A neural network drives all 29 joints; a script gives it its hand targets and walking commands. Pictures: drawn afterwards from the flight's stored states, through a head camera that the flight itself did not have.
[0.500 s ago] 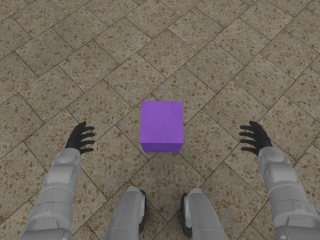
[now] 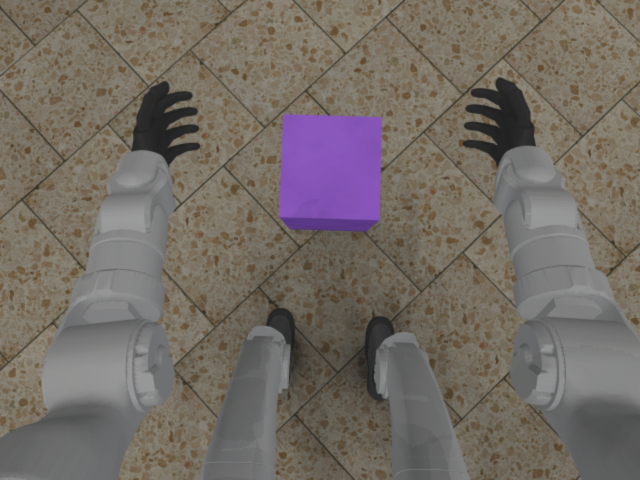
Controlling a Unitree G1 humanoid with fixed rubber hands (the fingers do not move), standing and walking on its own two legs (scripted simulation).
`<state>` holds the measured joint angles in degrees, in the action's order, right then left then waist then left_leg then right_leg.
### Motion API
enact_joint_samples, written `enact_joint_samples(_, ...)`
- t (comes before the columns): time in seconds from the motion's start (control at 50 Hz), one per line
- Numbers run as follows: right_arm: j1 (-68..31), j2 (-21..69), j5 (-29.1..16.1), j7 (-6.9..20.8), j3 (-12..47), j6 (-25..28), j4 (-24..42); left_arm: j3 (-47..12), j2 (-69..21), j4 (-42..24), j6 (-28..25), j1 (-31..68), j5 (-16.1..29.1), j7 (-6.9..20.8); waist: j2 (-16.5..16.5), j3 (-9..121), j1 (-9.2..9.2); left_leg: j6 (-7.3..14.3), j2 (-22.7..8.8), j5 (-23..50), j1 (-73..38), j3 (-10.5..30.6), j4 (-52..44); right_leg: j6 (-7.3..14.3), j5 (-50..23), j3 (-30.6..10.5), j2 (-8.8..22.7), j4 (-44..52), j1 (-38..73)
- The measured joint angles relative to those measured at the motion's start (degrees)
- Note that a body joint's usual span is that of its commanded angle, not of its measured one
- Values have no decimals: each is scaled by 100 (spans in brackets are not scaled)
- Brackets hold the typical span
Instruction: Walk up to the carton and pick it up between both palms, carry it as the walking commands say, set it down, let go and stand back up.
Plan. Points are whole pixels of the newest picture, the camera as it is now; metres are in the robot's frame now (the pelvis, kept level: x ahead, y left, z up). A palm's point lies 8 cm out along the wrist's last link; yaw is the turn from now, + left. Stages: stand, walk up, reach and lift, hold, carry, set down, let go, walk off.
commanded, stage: reach and lift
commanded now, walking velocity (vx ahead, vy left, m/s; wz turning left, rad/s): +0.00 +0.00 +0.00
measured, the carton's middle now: (329, 180) +0.53 +0.02 -0.55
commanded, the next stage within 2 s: none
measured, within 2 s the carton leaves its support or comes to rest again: neither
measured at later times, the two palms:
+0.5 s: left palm (181, 124) +0.51 +0.21 -0.15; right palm (480, 114) +0.53 -0.17 -0.15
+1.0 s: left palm (218, 155) +0.52 +0.21 -0.32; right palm (445, 150) +0.54 -0.18 -0.31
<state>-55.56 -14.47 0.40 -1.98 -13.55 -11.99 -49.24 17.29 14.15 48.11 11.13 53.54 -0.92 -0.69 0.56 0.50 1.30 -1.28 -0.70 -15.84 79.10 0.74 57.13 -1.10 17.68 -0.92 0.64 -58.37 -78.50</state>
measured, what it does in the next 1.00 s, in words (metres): lowers itself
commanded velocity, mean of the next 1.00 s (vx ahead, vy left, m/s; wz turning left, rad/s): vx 0.00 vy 0.00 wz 0.00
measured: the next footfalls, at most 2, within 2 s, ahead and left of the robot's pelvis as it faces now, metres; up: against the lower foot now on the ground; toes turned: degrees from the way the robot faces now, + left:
none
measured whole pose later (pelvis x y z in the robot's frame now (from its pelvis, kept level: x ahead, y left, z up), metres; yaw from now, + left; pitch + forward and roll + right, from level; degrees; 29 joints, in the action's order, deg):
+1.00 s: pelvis -0.04 +0.00 -0.17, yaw +0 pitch +37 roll +0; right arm -85.7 -22.8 -7.4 -7.4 -9.6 -12.2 -53.4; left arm 12.2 22.4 52.9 11.2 83.2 7.9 -6.5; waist 0.6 -22.1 1.6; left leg -1.6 -0.5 -27.5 109.1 1.4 99.9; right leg -1.4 29.5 -1.6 -0.3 -101.1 -108.3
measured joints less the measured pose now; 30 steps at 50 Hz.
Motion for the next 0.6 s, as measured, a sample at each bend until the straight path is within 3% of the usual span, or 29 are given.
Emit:
enact_joint_samples(0.26,-1083,-21,360,95,-386,330,-274,402,-196,50,-287,839,-212,-56,30,223,84,72,-3,-43,743,-134,49,-71,3,-139,-5,-41,-779)
enact_joint_samples(0.42,-1084,40,540,149,-652,419,-232,601,-342,-29,-344,939,-497,-24,22,285,86,68,7,-39,1028,-82,86,-62,7,-94,-1,-67,-1041)
enact_joint_samples(0.6,-1375,43,497,58,-704,428,-440,596,-180,184,-302,1264,-385,-42,51,310,22,14,3,-369,2049,-21,1177,-30,366,-63,-25,-1180,-2057)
